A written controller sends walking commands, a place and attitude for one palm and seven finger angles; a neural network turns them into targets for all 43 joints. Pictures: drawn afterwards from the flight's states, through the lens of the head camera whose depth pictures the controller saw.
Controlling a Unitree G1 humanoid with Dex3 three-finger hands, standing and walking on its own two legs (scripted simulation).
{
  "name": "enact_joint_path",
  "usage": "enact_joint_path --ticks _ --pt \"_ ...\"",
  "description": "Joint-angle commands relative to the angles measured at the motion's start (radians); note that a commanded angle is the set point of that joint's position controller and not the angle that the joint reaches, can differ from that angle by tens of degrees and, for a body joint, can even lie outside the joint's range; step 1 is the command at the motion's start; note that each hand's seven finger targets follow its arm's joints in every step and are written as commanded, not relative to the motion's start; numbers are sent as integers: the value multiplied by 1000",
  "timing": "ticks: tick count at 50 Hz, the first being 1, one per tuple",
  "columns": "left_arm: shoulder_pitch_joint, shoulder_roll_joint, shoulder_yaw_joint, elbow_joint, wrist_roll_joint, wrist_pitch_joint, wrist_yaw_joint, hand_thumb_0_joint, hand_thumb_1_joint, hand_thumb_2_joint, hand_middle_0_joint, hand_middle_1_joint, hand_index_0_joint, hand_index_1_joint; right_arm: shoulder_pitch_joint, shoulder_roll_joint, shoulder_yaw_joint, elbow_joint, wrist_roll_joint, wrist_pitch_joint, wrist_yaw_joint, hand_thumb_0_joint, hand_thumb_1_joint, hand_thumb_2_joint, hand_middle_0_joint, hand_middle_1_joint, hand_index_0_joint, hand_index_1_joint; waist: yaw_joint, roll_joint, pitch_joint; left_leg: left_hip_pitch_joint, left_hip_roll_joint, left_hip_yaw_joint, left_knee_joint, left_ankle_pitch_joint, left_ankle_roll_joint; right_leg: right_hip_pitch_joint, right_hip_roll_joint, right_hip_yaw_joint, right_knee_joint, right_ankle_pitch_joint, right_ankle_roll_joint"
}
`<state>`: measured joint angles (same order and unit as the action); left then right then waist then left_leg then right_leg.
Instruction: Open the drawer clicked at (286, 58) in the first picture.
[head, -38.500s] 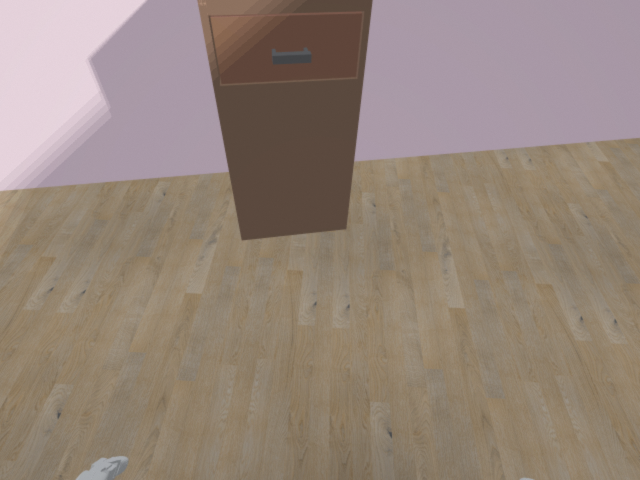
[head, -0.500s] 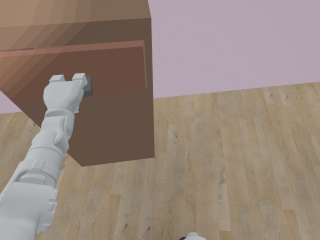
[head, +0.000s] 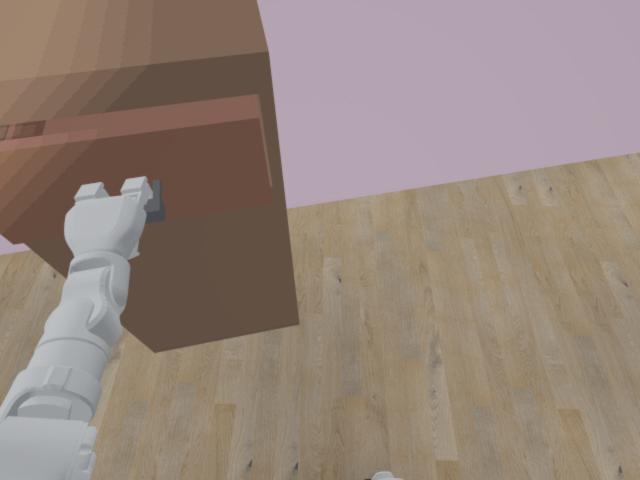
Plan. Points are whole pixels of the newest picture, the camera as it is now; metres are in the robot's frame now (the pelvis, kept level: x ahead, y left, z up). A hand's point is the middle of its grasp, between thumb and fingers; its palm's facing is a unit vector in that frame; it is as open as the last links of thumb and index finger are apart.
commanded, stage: pull the drawer open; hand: left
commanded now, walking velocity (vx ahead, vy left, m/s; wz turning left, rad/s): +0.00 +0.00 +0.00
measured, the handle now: (123, 203) +0.48 +0.27 +0.04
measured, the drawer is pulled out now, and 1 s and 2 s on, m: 0.04 0.18 0.27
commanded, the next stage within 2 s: none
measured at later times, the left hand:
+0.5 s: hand (123, 333) +0.30 +0.23 +0.02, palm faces +0.01 -0.08 -1.00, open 5.9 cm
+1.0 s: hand (121, 344) +0.28 +0.23 +0.02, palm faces -0.01 -0.02 -1.00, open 5.8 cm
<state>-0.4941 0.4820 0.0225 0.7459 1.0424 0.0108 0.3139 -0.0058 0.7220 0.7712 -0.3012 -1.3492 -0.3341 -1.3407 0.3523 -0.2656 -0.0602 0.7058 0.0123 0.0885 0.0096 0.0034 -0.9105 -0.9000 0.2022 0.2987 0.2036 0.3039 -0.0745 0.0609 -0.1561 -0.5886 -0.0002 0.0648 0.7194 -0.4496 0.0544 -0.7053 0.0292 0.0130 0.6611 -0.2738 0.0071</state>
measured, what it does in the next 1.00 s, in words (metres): stands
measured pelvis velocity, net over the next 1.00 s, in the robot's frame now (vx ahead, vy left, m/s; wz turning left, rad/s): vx -0.02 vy -0.03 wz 0.05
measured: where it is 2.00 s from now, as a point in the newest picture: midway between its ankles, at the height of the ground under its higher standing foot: outside the picture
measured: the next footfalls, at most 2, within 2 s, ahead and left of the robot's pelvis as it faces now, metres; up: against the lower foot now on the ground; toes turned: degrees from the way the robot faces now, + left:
none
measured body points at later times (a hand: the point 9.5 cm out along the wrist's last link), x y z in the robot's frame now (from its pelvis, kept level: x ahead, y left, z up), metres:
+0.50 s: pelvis +0.02 +0.00 +0.01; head +0.05 -0.02 +0.46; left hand +0.29 +0.24 +0.07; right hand +0.23 -0.21 -0.09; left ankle -0.07 +0.08 -0.71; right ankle +0.01 -0.13 -0.71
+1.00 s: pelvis -0.02 -0.03 +0.01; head +0.02 -0.06 +0.46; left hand +0.28 +0.23 +0.07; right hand +0.15 -0.27 -0.11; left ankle -0.07 +0.08 -0.71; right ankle +0.01 -0.13 -0.71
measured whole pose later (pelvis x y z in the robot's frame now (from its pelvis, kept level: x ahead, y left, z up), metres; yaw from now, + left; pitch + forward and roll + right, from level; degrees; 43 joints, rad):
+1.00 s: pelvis -0.02 -0.03 +0.01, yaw +3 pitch +9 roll +0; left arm -0.11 0.37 -0.06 0.40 1.06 0.08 0.34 0.01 0.69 0.81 -0.32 -1.32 -0.38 -1.34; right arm 0.16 -0.25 -0.03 0.71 -0.01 0.02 -0.06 0.01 -0.91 -0.90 0.20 0.30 0.20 0.30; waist 0.03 0.05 -0.09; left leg -0.39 -0.01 0.02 0.64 -0.40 0.01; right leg -0.53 0.02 -0.02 0.65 -0.28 -0.04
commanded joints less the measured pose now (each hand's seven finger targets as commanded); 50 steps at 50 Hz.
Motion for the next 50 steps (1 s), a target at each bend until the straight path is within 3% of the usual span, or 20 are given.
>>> enact_joint_path --ticks 1,2,3,5,8,10,14,16,19,21,24,26,28,29,30,33,35,41,50 --pt "-24 128 14 -291 -6 15 37 0 900 900 -400 -1350 -400 -1350 -44 -138 -48 -136 1 -44 -8 0 -900 -900 200 300 200 300 82 6 -355 182 18 -72 -55 787 -42 367 15 -42 2 447 -37" --pt "4 145 40 -327 -13 28 43 0 900 900 -400 -1350 -400 -1350 -50 -139 -49 -137 3 -45 -4 0 -900 -900 200 300 200 300 85 -1 -354 194 21 -79 -58 793 -50 371 18 -45 3 445 -37" --pt "29 115 14 -353 -9 42 47 0 900 900 -400 -1350 -400 -1350 -64 -138 -48 -140 1 -49 -6 0 -900 -900 200 300 200 300 84 -2 -351 209 23 -79 -59 808 -51 368 16 -47 1 442 -36" --pt "57 120 23 -423 -15 65 53 0 900 900 -400 -1350 -400 -1350 -90 -139 -45 -149 3 -50 -3 0 -900 -900 200 300 200 300 87 26 -338 232 26 -85 -68 823 -63 370 15 -51 -4 433 -40" --pt "125 42 -38 -472 -12 109 58 0 900 900 -400 -1350 -400 -1350 -131 -128 -36 -158 4 -59 -3 0 -900 -900 200 300 200 300 87 17 -295 264 32 -91 -72 845 -69 352 13 -64 -6 421 -37" --pt "122 56 -28 -512 -11 128 60 0 900 900 -400 -1350 -400 -1350 -151 -130 -34 -163 3 -58 -5 0 -900 -900 200 300 200 300 86 16 -293 276 32 -100 -77 844 -77 358 13 -65 -6 409 -40" --pt "209 9 -61 -579 5 161 57 0 900 900 -400 -1350 -400 -1350 -197 -111 -21 -182 -3 -65 -8 0 -900 -900 200 300 200 300 106 11 -276 304 29 -97 -84 866 -82 376 7 -72 -10 424 -42" --pt "266 8 -58 -618 6 166 51 0 900 900 -400 -1350 -400 -1350 -220 -103 -14 -191 -5 -66 -9 0 -900 -900 200 300 200 300 119 11 -282 321 28 -100 -83 901 -86 398 4 -68 -7 448 -42" --pt "334 -25 -80 -682 7 164 42 0 900 900 -400 -1350 -400 -1350 -254 -92 -4 -205 -10 -71 -9 0 -900 -900 200 300 200 300 123 -28 -264 324 23 -94 -87 878 -85 412 2 -68 -12 456 -40" --pt "368 -40 -94 -720 7 159 37 0 900 900 -400 -1350 -400 -1350 -279 -85 3 -214 -13 -73 -7 0 -900 -900 200 300 200 300 124 -17 -237 327 19 -86 -94 845 -82 412 0 -66 -21 449 -41" --pt "492 -49 -84 -806 9 144 42 0 900 900 -400 -1350 -400 -1350 -302 -70 12 -231 -19 -83 -3 0 -900 -900 200 300 200 300 146 -23 -239 327 13 -80 -98 842 -83 438 1 -62 -19 466 -45" --pt "143 22 -74 -738 51 142 54 0 900 900 -400 -1350 -400 -1350 -298 -87 16 -178 -29 -69 -23 0 -900 -900 200 300 200 300 82 -17 -165 307 6 -84 -95 725 -82 360 0 -56 -30 399 -45" --pt "240 8 -62 -699 67 138 62 0 900 900 -400 -1350 -400 -1350 -293 -73 16 -182 -39 -79 -26 0 -900 -900 200 300 200 300 112 -6 -180 302 -1 -72 -100 703 -81 382 2 -55 -29 389 -51" --pt "256 35 -36 -690 68 134 66 0 900 900 -400 -1350 -400 -1350 -295 -71 14 -177 -37 -80 -30 0 -900 -900 200 300 200 300 122 -28 -202 305 -5 -69 -97 705 -79 405 3 -49 -27 410 -51" --pt "251 60 -19 -698 65 131 67 0 900 900 -400 -1350 -400 -1350 -305 -75 14 -177 -36 -78 -37 0 -900 -900 200 300 200 300 131 -3 -226 309 -10 -67 -100 710 -81 431 3 -36 -30 430 -53" --pt "233 12 -66 -695 47 126 58 0 900 900 -400 -1350 -400 -1350 -306 -66 13 -169 -35 -83 -44 0 -900 -900 200 300 200 300 126 1 -246 311 -16 -64 -98 695 -78 441 -4 -37 -27 444 -50" --pt "234 46 -33 -660 43 123 56 0 900 900 -400 -1350 -400 -1350 -309 -71 14 -162 -36 -83 -51 0 -900 -900 200 300 200 300 128 -25 -244 289 -21 -60 -110 645 -73 467 -2 -27 -37 441 -48" --pt "196 62 -12 -588 27 91 52 0 900 900 -400 -1350 -400 -1350 -309 -71 12 -156 -29 -99 -69 0 -900 -900 200 300 200 300 124 -84 -208 207 -35 -50 -131 465 -51 482 -11 -13 -52 369 -40" --pt "116 100 15 -527 36 51 75 0 900 900 -400 -1350 -400 -1350 -286 -84 -2 -140 -17 -121 -80 0 -900 -900 200 300 200 300 115 -31 -200 167 -41 -44 -142 373 -48 466 -12 4 -66 276 -42"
